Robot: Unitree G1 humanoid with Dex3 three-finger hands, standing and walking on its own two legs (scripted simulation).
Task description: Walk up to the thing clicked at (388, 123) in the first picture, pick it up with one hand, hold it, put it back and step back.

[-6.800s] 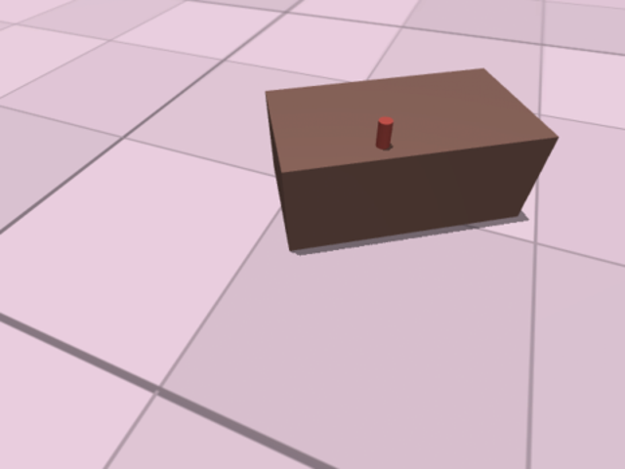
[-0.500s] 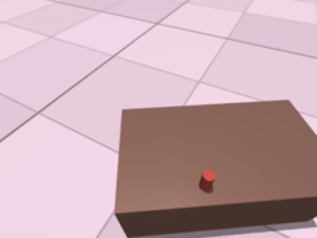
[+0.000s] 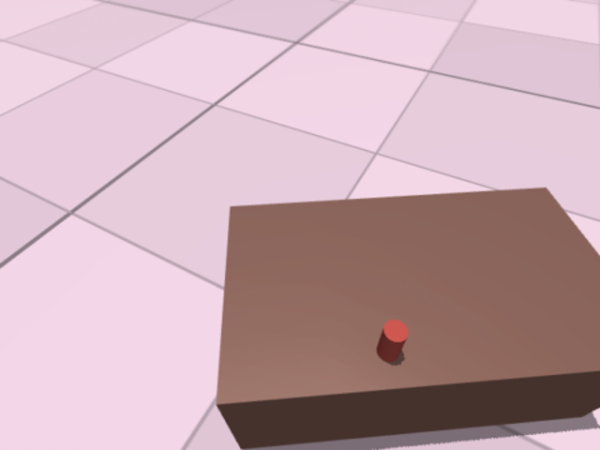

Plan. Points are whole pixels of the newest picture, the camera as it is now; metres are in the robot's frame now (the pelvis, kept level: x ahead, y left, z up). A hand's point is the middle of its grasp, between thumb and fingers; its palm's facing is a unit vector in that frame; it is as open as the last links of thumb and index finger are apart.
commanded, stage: stand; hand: right
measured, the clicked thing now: (391, 341) +0.42 -0.17 -0.31
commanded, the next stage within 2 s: go down in 0.04 s
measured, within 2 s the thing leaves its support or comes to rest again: neither
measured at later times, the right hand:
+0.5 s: hand out of the picture +0.14 -0.25 -0.15, palm faces +0.04 +0.95 -0.31, open 13.3 cm
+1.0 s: hand out of the picture +0.15 -0.26 -0.15, palm faces +0.06 +0.95 -0.32, open 17.1 cm
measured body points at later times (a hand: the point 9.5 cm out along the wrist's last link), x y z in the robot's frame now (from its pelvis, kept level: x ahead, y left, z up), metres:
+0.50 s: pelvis -0.01 -0.01 -0.02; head +0.03 +0.00 +0.43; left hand +0.15 +0.28 -0.12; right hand +0.14 -0.30 -0.13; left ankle +0.02 +0.12 -0.75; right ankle -0.04 -0.14 -0.75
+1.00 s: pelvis +0.00 -0.02 -0.04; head +0.04 -0.01 +0.41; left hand +0.17 +0.27 -0.12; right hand +0.14 -0.31 -0.12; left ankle +0.02 +0.12 -0.75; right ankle -0.04 -0.14 -0.75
